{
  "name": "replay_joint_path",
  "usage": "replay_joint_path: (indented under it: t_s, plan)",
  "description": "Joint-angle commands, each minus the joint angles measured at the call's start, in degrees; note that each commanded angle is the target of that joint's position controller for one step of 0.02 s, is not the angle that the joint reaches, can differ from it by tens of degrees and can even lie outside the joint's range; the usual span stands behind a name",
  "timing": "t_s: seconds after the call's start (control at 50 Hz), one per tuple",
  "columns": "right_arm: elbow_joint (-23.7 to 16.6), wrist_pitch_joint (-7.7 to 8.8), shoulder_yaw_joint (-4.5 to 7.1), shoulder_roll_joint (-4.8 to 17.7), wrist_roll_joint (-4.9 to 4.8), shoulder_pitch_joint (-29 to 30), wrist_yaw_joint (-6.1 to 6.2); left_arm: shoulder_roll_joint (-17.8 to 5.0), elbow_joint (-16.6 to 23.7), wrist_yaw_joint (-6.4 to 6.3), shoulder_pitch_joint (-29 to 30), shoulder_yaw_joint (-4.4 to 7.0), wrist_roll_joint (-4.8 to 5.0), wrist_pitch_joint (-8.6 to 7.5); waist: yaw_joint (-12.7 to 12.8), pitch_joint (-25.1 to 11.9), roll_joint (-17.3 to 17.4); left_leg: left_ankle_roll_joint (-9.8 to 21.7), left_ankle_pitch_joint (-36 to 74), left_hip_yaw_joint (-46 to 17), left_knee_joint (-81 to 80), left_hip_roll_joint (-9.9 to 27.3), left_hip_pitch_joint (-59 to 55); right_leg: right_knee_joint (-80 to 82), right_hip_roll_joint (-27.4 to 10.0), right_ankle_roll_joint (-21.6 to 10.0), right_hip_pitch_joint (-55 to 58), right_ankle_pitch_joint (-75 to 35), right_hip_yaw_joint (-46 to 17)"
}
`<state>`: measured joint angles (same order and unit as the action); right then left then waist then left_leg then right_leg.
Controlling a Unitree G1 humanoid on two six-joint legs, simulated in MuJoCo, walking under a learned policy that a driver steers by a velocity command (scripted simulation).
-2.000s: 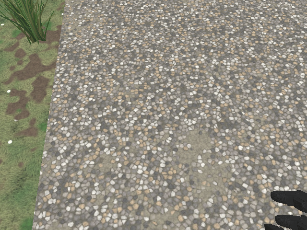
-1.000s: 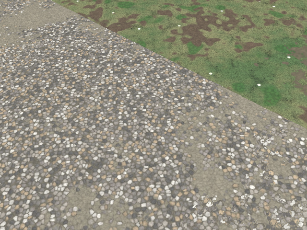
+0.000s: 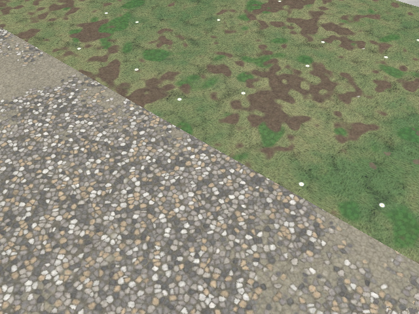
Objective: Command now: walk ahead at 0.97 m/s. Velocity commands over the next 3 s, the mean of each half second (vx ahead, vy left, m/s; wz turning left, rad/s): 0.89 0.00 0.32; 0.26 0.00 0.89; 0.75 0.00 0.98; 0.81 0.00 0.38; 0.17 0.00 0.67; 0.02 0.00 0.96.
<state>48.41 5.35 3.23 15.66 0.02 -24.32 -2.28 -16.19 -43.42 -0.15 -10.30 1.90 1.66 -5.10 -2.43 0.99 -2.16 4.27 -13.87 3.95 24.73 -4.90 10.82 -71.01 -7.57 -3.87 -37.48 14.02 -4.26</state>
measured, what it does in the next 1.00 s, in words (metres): walks ahead, turning left: right foot, then left foot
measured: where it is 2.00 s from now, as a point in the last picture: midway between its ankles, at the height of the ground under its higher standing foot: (62, 189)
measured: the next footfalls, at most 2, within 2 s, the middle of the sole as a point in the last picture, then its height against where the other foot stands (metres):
right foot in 0.28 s outside the picture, level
left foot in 0.70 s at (182, 245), level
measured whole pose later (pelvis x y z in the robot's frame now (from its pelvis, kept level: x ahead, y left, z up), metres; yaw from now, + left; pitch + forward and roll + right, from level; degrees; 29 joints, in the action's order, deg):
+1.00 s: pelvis +0.69 +0.02 +0.00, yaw +38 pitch +1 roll -3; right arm 33.7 -1.8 4.6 17.9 -1.6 -14.1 1.8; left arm -17.0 -39.2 -0.5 2.0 2.9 -0.1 -1.6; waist -3.1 5.0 -0.6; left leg 6.9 -5.2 -12.3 25.6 -10.7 19.7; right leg -50.3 1.4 4.3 -33.1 16.5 -12.2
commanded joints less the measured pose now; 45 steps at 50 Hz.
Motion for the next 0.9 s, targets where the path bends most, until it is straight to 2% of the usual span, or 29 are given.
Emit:
replay_joint_path:
  t_s: [0.02, 0.06, 0.1, 0.18, 0.22, 0.24, 0.26, 0.28, 0.3, 0.32, 0.34, 0.36, 0.38, 0.4, 0.44, 0.48, 0.54, 0.58, 0.62, 0.66, 0.68, 0.7, 0.72, 0.74, 0.76, 0.78, 0.8, 0.86, 0.9]
  plan:
    - [-4.9, 2.49, 0.57, 5.1, -0.40, 7.5, 0.62, -1.6, 3.5, -0.49, -0.6, -0.34, -1.34, 0.66, 4.8, 7.7, 4.6, 10.2, -5.1, -16.3, -21.0, 15.1, 9.4, 7.4, -3.8, 2.4, -5.6, -9.1, -1.4]
    - [-4.5, 2.59, 0.48, 5.4, -0.47, 5.1, 1.35, -2.0, 5.1, 0.27, 5.0, -0.52, -1.72, -0.37, 2.8, 8.0, 2.7, 8.6, 2.5, -10.2, -21.5, 12.5, 8.5, 18.5, -2.4, 3.1, -3.8, -20.0, 1.6]
    - [-3.7, 2.68, 0.51, 6.5, -1.13, 1.0, 1.95, -0.8, 6.5, 1.53, 10.4, -1.14, -1.30, -1.43, 0.3, 7.8, 1.2, 7.5, 5.5, -6.8, -23.9, 12.4, 7.4, 28.8, -0.1, 3.0, 2.6, -29.2, 4.2]
    - [-1.1, 0.74, 0.67, 8.4, -1.90, -5.0, 2.47, -1.9, 9.6, 3.36, 18.1, -0.94, -0.38, -2.15, -1.7, 9.6, 1.9, 6.5, 13.2, -6.0, -22.7, 16.3, -8.8, 41.9, 3.0, 2.2, 1.7, -27.8, 4.4]
    - [-0.7, -0.76, 1.07, 10.4, -1.14, -4.9, 2.81, -4.7, 10.0, 3.53, 15.1, 0.38, -0.32, -2.18, 1.7, 6.0, 5.2, 5.6, 32.6, -8.0, -15.1, 18.6, -16.8, 43.0, 6.0, 1.5, 5.1, -19.7, 4.2]
    - [-0.6, -1.50, 1.48, 12.0, -0.25, -4.2, 2.87, -7.1, 9.1, 3.10, 9.4, 1.48, 0.11, -1.91, 5.1, 1.5, 7.9, 5.0, 44.9, -8.6, -7.6, 19.0, -19.4, 41.2, 7.6, 0.5, 10.8, -14.4, 4.5]
    - [-0.5, -2.35, 1.50, 12.8, 0.80, -2.9, 2.85, -9.9, 7.0, 2.33, -0.9, 2.97, 0.86, -1.50, 11.0, -5.2, 9.7, 4.1, 52.1, -7.8, 4.8, 17.5, -17.3, 40.2, 9.0, -0.8, 22.8, -9.8, 5.9]
    - [-2.2, -2.45, 0.32, 10.0, 1.78, -1.2, 3.02, -12.4, 4.0, 1.18, -14.7, 3.85, 0.57, -0.76, 17.3, -14.4, 9.4, 2.5, 42.1, -7.4, 23.7, 15.5, -1.7, 33.1, 2.3, -1.7, 45.8, -5.1, 0.4]
    - [-4.1, -0.57, -2.70, -2.2, 0.08, -12.5, 2.05, -19.0, 2.3, 1.23, -19.8, 5.62, -1.83, -1.02, 9.6, -27.4, -12.2, -0.9, 3.5, -8.2, 49.6, 4.6, 23.5, 40.6, -14.5, -11.2, 69.5, 27.2, -32.9]
    - [-3.1, 0.69, -2.40, 1.1, -3.05, -10.3, 2.00, -13.4, 2.0, 1.72, -21.3, 4.36, -2.27, -1.52, 11.9, -31.8, -16.2, 0.4, -11.0, -14.5, 56.5, 4.2, 27.7, 53.5, -14.9, -9.2, 69.5, 39.9, -46.7]
    - [-5.6, 0.86, -0.81, 5.9, -5.06, -0.8, 2.46, -9.6, 1.4, 1.36, -17.2, 3.39, -1.93, -1.80, 12.2, -19.2, -13.4, 0.7, -8.2, -12.6, 59.7, 6.4, 33.5, 55.7, -14.2, -5.6, 61.9, 32.5, -37.9]
    - [-7.1, 0.90, -0.67, 6.4, -4.15, 4.9, 2.95, -7.8, 1.4, 1.23, -12.7, 2.87, -2.39, -1.88, 11.1, -11.4, -4.8, 0.1, -5.2, -11.6, 58.3, 9.0, 33.6, 54.9, -13.0, -4.6, 52.4, 15.8, -27.7]
    - [-7.9, 0.72, -0.33, 6.0, -2.36, 7.9, 3.04, -6.4, 1.0, 1.29, -8.5, 2.58, -3.29, -2.05, 8.5, -5.8, -0.1, -0.5, -2.7, -11.2, 54.8, 11.2, 30.7, 54.9, -11.6, -4.5, 41.9, -1.1, -19.0]
    - [-8.0, -0.38, 0.33, 5.7, -2.20, 6.2, 2.79, -4.5, 0.8, 1.28, -5.3, 2.16, -4.24, -2.49, 4.8, -4.1, -1.8, -1.3, -2.2, -11.9, 52.9, 13.0, 25.3, 54.7, -10.2, -4.5, 34.6, -15.7, -11.9]
    - [-7.1, -3.43, 1.00, 4.1, -2.90, 3.0, 2.64, -1.2, 0.2, 1.22, -0.4, 1.60, -3.13, -2.76, 1.2, -1.8, -3.1, -2.5, -3.9, -10.4, 49.0, 14.3, 20.9, 56.1, -7.6, -3.8, 28.1, -28.9, -0.3]
    - [-9.2, -4.91, 0.51, 2.0, -2.10, 4.9, 2.50, -3.8, 0.2, 0.56, 4.2, 2.33, -2.21, -3.04, -1.0, 3.3, -5.1, -4.4, -1.7, -8.0, 43.1, 14.4, 22.7, 59.1, -7.8, -4.8, 22.2, -35.4, 6.3]
    - [-10.3, -4.49, 0.33, 2.3, -0.66, 9.3, 1.13, -6.6, 1.2, -1.07, 6.9, 3.16, -2.00, -2.37, -0.4, 3.4, -1.0, -4.2, 15.4, -2.4, 23.0, 11.2, 16.9, 59.2, -2.4, -3.6, 20.3, -31.8, 16.2]
    - [-11.1, -4.59, 0.80, 3.1, -0.22, 11.1, -0.46, -9.5, 0.8, -1.80, 4.1, 3.85, -0.75, -1.93, 0.9, 0.0, -0.4, -3.4, 22.4, -0.2, 16.0, 8.9, 13.8, 56.5, -3.6, -3.1, 26.8, -35.3, 17.2]
    - [-11.8, -5.31, 2.05, 6.1, -0.29, 9.6, -1.46, -11.4, 1.3, -2.06, 4.9, 4.46, 0.48, -0.98, -0.9, -2.1, -1.4, -1.5, 20.2, 0.7, 13.8, 7.4, 12.0, 51.3, -5.5, -2.0, 32.6, -41.9, 17.4]
    - [-10.6, -6.12, 4.16, 10.3, -0.51, 2.3, -1.41, -12.3, 2.5, -2.08, 6.6, 4.99, 1.37, 0.72, -4.9, -5.4, -1.8, 0.9, 14.3, 3.3, 14.5, 3.7, 5.2, 39.2, -5.8, -0.5, 34.9, -50.3, 17.6]
    - [-9.0, -6.30, 5.83, 13.2, -0.78, -5.1, -0.79, -11.6, 3.2, -1.72, 7.5, 4.85, 1.39, 1.48, -8.7, -8.6, 0.0, 2.8, 14.0, 2.8, 12.4, 1.8, -4.5, 26.8, -4.8, 1.0, 31.2, -46.5, 17.2]
    - [-8.2, -6.25, 6.54, 14.5, -1.44, -6.4, 0.50, -7.6, 3.1, -1.00, 7.1, 3.67, 0.59, 1.79, -9.0, -5.7, 7.0, 4.4, 21.4, -2.4, 6.8, 2.6, -10.0, 12.0, 0.6, 4.3, 23.3, -17.9, 15.9]
    - [-10.5, -5.53, 5.94, 17.8, -1.08, 1.9, 1.09, -0.3, 3.9, 0.08, 1.3, 1.94, -3.17, 1.80, 1.1, -1.2, 24.2, 8.6, 51.2, -19.3, 8.3, 8.2, -10.9, -6.8, 11.0, 6.8, 8.9, 26.4, 11.9]
    - [-16.0, -3.63, 5.50, 19.9, 2.28, 7.0, 0.20, -3.6, 4.9, 0.69, -9.6, 1.63, -2.18, 1.23, 6.0, -16.7, 23.5, 21.9, 33.0, -51.6, -3.7, 21.6, -19.9, -17.4, 15.6, 7.9, -0.3, 27.4, -1.0]
    - [-18.7, -2.98, 5.40, 17.0, 0.98, 10.2, -0.78, -9.7, 5.0, 0.79, -4.9, 2.70, -1.14, 0.62, 3.2, -16.9, 11.4, 20.2, 15.5, -53.5, -9.4, 21.6, -19.1, -16.0, 12.9, 6.1, -1.9, 21.5, -4.8]
    - [-18.5, -2.81, 4.90, 14.4, -0.77, 11.1, -0.68, -10.6, 6.3, 0.28, 1.5, 3.05, -1.21, 0.71, 2.7, -10.4, 3.9, 16.8, 6.8, -47.9, -9.4, 19.0, -13.5, -10.6, 11.2, 5.1, -3.7, 15.9, -4.7]
    - [-18.4, -2.91, 4.39, 12.7, -1.67, 12.4, -0.22, -9.5, 6.1, -0.60, 3.9, 2.86, -2.29, 1.26, 3.6, -8.3, -1.1, 13.8, 5.6, -43.6, -8.6, 16.6, -7.9, -5.9, 9.1, 5.2, -1.7, 12.5, -5.4]
    - [-19.3, -4.38, 4.33, 11.7, -0.66, 13.7, 2.26, -8.3, 6.5, -0.95, 6.8, 3.04, -2.76, 2.90, 4.1, -7.6, 2.1, 10.3, 19.8, -33.6, -6.6, 11.2, -0.2, 5.8, 8.7, 6.1, 5.6, 9.6, -5.7]
    - [-19.2, -5.36, 4.79, 12.8, -0.93, 11.8, 3.63, -6.0, 6.3, -0.92, 7.9, 2.56, -2.76, 3.12, 3.2, -9.0, 2.0, 9.8, 27.2, -31.5, -4.7, 9.8, -0.6, 10.9, 10.2, 7.6, 5.9, 7.7, -5.0]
